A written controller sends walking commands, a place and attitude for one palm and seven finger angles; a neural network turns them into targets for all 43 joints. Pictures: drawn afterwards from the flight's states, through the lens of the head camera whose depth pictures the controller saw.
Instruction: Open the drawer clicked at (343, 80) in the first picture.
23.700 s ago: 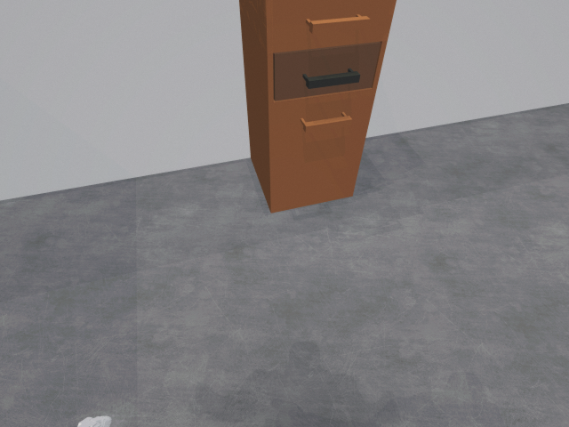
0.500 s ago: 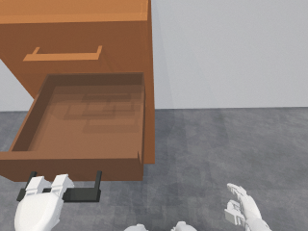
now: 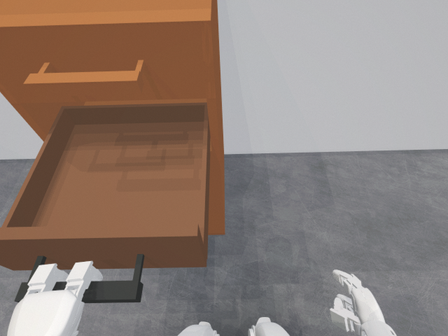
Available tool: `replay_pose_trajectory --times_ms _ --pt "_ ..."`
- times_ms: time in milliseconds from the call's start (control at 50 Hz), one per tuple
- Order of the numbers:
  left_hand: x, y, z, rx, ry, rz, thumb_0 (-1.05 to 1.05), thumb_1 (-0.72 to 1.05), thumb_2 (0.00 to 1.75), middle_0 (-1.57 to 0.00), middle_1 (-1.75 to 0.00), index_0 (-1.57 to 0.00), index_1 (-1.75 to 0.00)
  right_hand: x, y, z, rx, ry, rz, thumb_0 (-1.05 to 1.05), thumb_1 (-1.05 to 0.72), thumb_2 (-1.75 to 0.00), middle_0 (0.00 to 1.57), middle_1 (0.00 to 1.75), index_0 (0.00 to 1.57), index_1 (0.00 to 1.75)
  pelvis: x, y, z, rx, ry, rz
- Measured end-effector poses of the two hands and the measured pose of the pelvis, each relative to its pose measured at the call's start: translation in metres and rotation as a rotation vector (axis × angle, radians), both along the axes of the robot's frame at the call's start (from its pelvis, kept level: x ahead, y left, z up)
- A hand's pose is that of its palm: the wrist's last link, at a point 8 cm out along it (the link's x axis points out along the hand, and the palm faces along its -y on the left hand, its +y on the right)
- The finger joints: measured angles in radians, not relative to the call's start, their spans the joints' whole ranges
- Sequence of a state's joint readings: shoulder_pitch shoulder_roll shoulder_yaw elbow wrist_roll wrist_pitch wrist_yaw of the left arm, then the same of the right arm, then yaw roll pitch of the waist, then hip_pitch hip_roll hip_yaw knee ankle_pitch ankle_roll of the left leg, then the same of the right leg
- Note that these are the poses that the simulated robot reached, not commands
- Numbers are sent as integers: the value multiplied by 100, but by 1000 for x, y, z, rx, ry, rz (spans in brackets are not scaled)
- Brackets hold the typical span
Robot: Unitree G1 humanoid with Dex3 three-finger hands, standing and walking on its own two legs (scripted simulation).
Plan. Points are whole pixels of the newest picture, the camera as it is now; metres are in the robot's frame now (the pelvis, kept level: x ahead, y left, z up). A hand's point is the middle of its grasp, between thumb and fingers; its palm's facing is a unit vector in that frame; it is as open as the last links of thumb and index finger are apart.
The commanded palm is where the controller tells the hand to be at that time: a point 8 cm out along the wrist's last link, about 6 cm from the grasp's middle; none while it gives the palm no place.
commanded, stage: open the thumb to release the handle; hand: left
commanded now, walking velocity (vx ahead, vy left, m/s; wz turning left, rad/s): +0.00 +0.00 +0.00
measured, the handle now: (85, 276) +0.21 +0.26 +0.00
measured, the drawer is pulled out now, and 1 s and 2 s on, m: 0.30 0.30 0.30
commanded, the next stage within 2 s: lift the hand off the handle in 0.44 s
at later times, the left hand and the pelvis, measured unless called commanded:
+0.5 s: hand (65, 318) +0.15 +0.27 -0.01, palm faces -0.07 -0.05 -1.00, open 12.9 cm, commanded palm +0.13 +0.27 +0.04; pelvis -0.01 -0.02 +0.01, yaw +1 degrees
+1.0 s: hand (69, 307) +0.17 +0.27 -0.01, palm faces -0.03 -0.04 -1.00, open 13.8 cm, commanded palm +0.14 +0.27 +0.05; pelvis -0.02 -0.02 +0.01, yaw +1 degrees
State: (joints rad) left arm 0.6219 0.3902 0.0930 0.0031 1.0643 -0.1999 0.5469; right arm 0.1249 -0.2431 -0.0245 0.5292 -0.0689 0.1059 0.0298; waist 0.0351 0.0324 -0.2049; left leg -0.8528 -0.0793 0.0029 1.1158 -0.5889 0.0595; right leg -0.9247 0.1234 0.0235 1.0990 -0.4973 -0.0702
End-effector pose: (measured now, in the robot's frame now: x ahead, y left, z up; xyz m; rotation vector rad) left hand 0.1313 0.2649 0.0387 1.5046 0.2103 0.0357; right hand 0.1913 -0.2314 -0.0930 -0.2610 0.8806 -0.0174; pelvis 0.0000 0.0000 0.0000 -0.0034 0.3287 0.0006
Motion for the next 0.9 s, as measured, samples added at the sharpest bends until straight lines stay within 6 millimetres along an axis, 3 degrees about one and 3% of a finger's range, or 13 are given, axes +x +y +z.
replay_pose_trajectory --times_ms 180,340,520,680,900 --pt "3 4 1 24 -81 61 0 47 71 -33 -127 -36 -129 -1 6 -14 11 27 11 2 -91 -90 20 30 20 30 -8 -2 -5 -1 -3 22" --pt "5 4 3 28 -53 110 0 5 54 -33 -124 -35 -126 -5 9 -2 32 5 0 2 -91 -90 20 30 20 30 -12 -9 6 8 -34 22" --pt "3 3 3 28 -33 86 0 -37 36 -31 -120 -32 -122 -7 -12 9 -8 -24 -21 1 -91 -90 20 30 20 30 -13 -16 10 11 -42 17" --pt "4 5 -3 38 -55 85 0 -47 31 -31 -120 -32 -121 -11 -26 2 -36 -19 -35 1 -91 -90 20 30 20 30 -17 -18 4 13 -25 19" --pt "16 2 -1 48 -60 95 0 -49 30 -31 -120 -33 -121 -24 -19 -5 -1 2 -55 2 -91 -90 20 30 20 30 -19 -19 5 15 -32 16"
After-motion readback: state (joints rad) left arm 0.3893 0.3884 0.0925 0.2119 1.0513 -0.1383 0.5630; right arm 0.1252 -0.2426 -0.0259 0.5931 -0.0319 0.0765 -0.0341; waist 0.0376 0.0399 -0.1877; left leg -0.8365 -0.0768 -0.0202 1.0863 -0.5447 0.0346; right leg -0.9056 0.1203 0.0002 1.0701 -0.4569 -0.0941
